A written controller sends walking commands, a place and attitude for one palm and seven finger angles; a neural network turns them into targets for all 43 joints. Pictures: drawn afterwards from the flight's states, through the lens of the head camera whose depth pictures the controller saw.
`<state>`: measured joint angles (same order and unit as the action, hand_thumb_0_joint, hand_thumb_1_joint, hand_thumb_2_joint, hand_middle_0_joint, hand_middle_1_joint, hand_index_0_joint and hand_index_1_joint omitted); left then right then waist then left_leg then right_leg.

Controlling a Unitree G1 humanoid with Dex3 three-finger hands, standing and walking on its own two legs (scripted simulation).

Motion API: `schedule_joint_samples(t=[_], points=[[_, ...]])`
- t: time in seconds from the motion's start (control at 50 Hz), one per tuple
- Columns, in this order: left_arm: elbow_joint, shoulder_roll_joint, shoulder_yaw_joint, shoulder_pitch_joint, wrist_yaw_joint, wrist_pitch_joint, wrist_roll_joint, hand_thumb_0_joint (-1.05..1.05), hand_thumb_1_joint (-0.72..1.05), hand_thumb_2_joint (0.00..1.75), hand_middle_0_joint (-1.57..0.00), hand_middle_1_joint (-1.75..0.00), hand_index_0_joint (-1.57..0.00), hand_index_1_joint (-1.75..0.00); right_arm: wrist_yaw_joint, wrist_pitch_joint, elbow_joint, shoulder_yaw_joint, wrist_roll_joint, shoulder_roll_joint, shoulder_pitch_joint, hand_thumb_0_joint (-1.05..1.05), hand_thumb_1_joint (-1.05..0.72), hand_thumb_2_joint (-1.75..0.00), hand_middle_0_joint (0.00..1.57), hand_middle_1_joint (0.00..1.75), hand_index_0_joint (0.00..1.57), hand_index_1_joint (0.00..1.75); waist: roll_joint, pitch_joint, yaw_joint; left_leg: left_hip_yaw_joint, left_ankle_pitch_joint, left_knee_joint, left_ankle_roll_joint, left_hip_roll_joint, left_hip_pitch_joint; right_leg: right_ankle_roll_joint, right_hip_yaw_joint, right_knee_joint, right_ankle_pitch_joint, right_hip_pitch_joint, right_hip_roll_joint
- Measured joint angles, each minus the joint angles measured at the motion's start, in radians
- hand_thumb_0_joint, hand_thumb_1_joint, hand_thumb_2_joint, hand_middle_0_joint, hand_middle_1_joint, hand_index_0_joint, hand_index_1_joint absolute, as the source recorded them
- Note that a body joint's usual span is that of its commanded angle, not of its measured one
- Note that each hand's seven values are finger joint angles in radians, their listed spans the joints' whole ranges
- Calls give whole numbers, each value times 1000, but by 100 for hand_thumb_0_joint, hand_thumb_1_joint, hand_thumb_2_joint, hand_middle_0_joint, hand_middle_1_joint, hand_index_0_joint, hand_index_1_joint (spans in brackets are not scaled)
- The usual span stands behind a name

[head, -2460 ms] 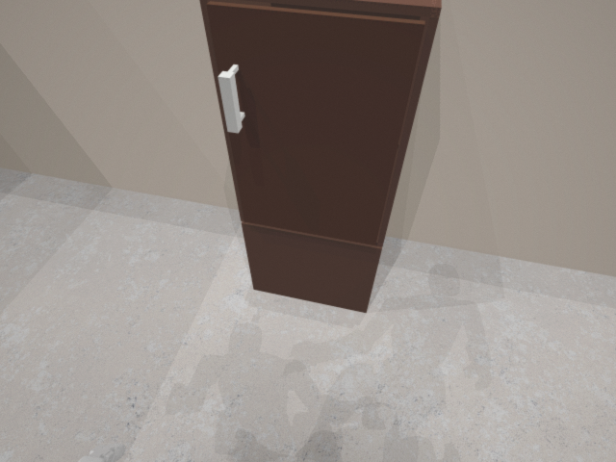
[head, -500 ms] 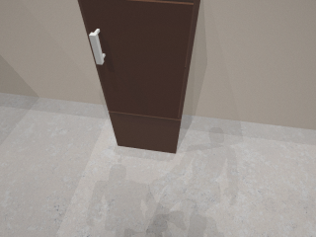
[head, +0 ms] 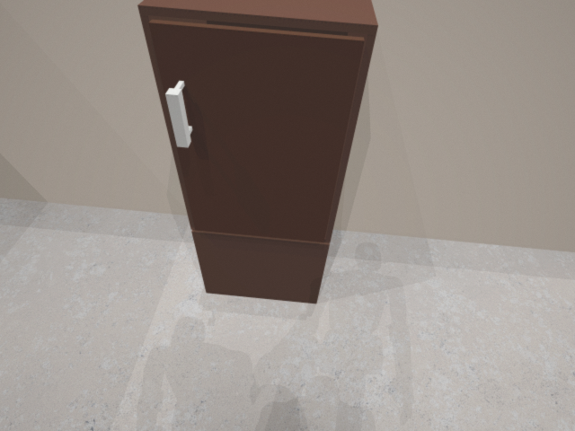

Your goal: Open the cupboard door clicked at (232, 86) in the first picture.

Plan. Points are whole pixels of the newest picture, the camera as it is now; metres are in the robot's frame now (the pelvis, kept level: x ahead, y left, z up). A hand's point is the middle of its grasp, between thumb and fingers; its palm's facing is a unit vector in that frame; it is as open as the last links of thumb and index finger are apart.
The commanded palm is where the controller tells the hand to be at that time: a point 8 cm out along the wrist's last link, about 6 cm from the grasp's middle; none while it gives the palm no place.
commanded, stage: take the last steps up to it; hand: left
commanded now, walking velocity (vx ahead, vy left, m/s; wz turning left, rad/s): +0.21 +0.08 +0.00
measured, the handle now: (182, 114) +0.71 +0.26 +0.07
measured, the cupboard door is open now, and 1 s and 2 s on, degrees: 0 0 0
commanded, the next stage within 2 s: come to a stop and stand still in 0.18 s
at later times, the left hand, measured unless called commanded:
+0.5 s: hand (184, 389) +0.23 +0.18 -0.17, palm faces +0.06 -0.97 -0.23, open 7.2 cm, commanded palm none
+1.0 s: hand out of the picture +0.13 +0.24 -0.18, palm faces +0.02 -0.98 -0.21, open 7.4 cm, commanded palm none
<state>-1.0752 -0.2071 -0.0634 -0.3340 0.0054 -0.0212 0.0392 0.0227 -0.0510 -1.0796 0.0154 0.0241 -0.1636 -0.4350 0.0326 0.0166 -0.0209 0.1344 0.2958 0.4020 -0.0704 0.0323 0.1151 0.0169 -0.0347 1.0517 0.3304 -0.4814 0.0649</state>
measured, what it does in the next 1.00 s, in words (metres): walks ahead: right foot, then left foot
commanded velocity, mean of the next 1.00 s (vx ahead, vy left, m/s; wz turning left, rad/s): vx -0.05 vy -0.02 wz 0.00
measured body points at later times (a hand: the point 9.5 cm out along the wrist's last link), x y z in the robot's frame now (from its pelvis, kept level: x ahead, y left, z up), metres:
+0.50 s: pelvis +0.14 +0.00 -0.01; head +0.17 -0.01 +0.44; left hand +0.22 +0.23 -0.15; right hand +0.14 -0.21 -0.17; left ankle +0.09 +0.13 -0.69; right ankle +0.18 -0.08 -0.74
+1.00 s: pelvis +0.13 +0.04 +0.00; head +0.15 +0.06 +0.45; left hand +0.13 +0.29 -0.16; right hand +0.18 -0.19 -0.14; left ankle +0.17 +0.16 -0.74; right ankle +0.07 -0.10 -0.69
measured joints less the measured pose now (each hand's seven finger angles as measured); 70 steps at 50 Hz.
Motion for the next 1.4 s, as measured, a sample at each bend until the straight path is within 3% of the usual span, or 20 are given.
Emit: schedule_joint_samples(t=[0.14,0.26,0.3,0.38,0.44,0.56,0.66,0.7,0.74,0.8,0.86,0.92,1.02,1.1,1.18,1.24,1.32,1.4], points=[[36,31,12,96,-2,13,-3,1,91,90,-19,-30,-19,-30,7,-12,-53,-19,-1,68,-40,0,-91,-90,20,30,20,30,-4,-35,-4,-1,5,-108,-11,33,-113,-21,-50,-145,-68,-58,29],[62,81,25,170,-6,25,-5,1,91,90,-19,-30,-19,-30,7,-8,-79,-17,2,87,-51,0,-91,-90,21,30,20,30,-25,-67,-27,0,102,-58,0,37,-170,9,-82,-341,-58,7,1],[75,92,29,178,-7,46,-3,1,91,90,-20,-30,-19,-30,7,-5,-87,-14,-4,89,-60,0,-91,-90,21,30,20,30,-34,-70,-24,-3,167,35,9,25,-160,24,-97,-429,-118,71,-22],[85,112,33,178,-28,82,-14,0,91,90,-20,-30,-20,-30,12,26,-81,1,-17,76,-11,0,-91,-90,21,30,20,30,-59,-84,-17,-64,242,551,49,-11,58,57,-133,-403,-73,117,-33],[97,98,23,179,-56,70,-16,-2,93,90,-20,-30,-20,-30,18,60,-42,18,-15,56,63,0,-91,-90,21,30,20,30,-61,-76,-6,-94,224,657,73,-41,200,47,-142,-462,-82,150,-33],[94,57,16,181,-54,19,-4,-1,93,90,-20,-30,-20,-30,13,84,53,44,-4,3,221,1,-93,-90,20,30,19,30,-47,-91,11,-114,162,516,107,-83,313,27,-122,-505,-106,158,-14],[95,25,5,155,-43,-7,-4,0,92,90,-20,-30,-20,-30,4,69,101,50,-7,-32,278,1,-93,-90,20,30,19,30,-23,-101,26,-90,23,289,114,-84,243,-10,-102,-458,-86,147,8],[93,11,1,141,-40,-21,-12,0,91,90,-20,-30,-20,-30,3,56,111,46,-1,-32,276,1,-93,-90,20,30,19,30,-12,-93,25,-86,-14,234,86,-81,220,-27,-88,-385,-9,119,9],[89,-9,-5,133,-40,-36,-12,0,91,90,-20,-30,-20,-30,6,55,112,32,8,-15,274,0,-93,-90,20,30,19,30,12,-92,29,-78,-4,235,62,-74,219,-29,-20,-241,116,75,-21],[82,-28,-12,114,-32,-36,-9,1,91,90,-20,-30,-19,-30,15,55,107,10,11,11,263,0,-92,-90,20,30,19,30,28,-82,34,-76,-43,162,54,-72,193,-39,36,-42,113,28,-60],[75,-35,-12,85,-25,-37,-10,1,91,90,-20,-30,-19,-30,19,55,100,1,7,28,257,0,-91,-90,20,30,20,30,30,-69,37,-68,-86,88,52,-74,171,-56,53,32,75,27,-67],[61,-30,-9,60,-21,-44,-10,1,91,90,-20,-30,-19,-30,25,52,95,8,5,31,253,0,-92,-90,21,30,20,30,20,-62,29,-60,-113,45,54,-81,159,-66,49,-25,87,72,-55],[37,-6,6,56,-18,-46,-14,1,91,90,-19,-30,-19,-30,17,56,71,19,7,14,235,0,-92,-90,21,30,20,30,-7,-59,7,-55,-138,22,68,-92,159,-58,23,-260,132,182,-31],[31,16,22,60,-23,-13,-15,1,91,90,-20,-30,-19,-30,7,66,35,30,-2,-2,201,0,-91,-90,21,30,20,30,-18,-47,2,-53,-128,72,94,-90,192,-33,11,-555,-9,299,-20],[3,63,45,58,-30,9,-15,1,91,90,-20,-30,-19,-30,0,94,-14,30,-3,-24,165,0,-91,-90,21,30,20,30,-65,-27,1,-91,-20,117,96,-100,191,-11,-3,-575,-23,321,-46],[-18,75,52,47,-39,14,-19,1,93,90,-20,-30,-20,-30,-1,82,-38,20,-2,-22,137,0,-91,-90,20,30,19,30,-77,-14,-4,-110,-93,84,91,-108,152,-2,-9,-588,-28,333,-68],[-43,72,52,54,-40,12,-26,2,94,90,-20,-30,-20,-30,6,71,-75,7,-3,5,116,0,-91,-90,20,30,19,30,-59,-26,-10,-123,-109,54,132,-112,124,7,-20,-586,-21,347,-73],[-51,77,53,52,-38,14,-30,2,93,90,-20,-30,-20,-30,8,70,-93,-1,-4,29,105,0,-91,-90,20,30,19,30,-52,-42,-3,-125,-116,33,139,-116,114,13,-23,-604,-30,355,-79]])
